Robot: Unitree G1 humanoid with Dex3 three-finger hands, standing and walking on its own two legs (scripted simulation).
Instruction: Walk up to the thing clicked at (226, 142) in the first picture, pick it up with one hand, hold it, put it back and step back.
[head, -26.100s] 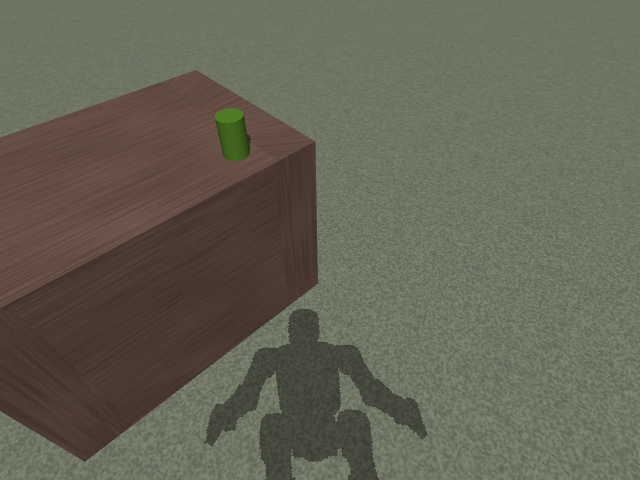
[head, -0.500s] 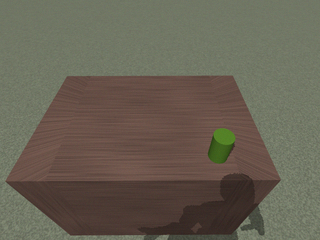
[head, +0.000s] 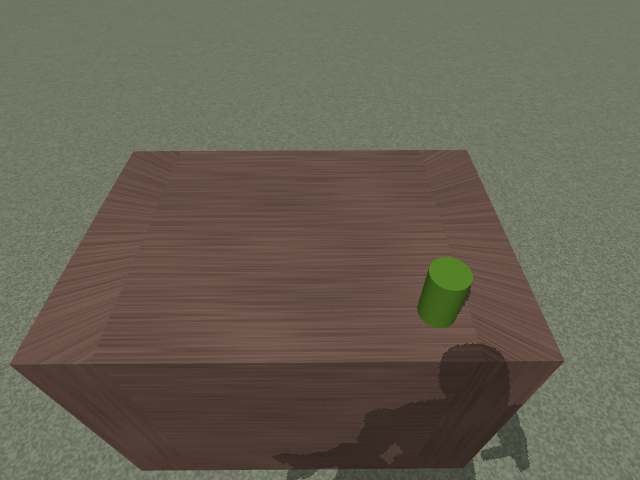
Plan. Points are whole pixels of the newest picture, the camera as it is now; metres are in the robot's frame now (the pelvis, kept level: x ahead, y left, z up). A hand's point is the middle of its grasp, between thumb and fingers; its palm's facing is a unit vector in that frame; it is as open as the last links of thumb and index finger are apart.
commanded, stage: home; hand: right
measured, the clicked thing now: (443, 293) +0.44 -0.20 -0.08
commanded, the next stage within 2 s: stand in 0.24 s
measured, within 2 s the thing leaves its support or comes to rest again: neither
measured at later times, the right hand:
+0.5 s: hand out of the picture +0.07 -0.25 -0.16, palm faces -0.03 +0.94 -0.35, open 16.0 cm
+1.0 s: hand out of the picture +0.08 -0.25 -0.16, palm faces -0.03 +0.94 -0.34, open 7.5 cm
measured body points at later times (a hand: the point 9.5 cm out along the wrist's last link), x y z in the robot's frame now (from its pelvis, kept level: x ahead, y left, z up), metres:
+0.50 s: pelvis +0.00 +0.00 +0.00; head +0.01 +0.00 +0.45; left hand +0.08 +0.30 -0.13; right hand +0.07 -0.30 -0.13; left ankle +0.00 +0.13 -0.75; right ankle +0.01 -0.13 -0.75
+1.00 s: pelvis +0.01 +0.00 +0.00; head +0.02 +0.00 +0.45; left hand +0.08 +0.30 -0.13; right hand +0.08 -0.30 -0.13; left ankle +0.00 +0.13 -0.75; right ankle +0.01 -0.13 -0.75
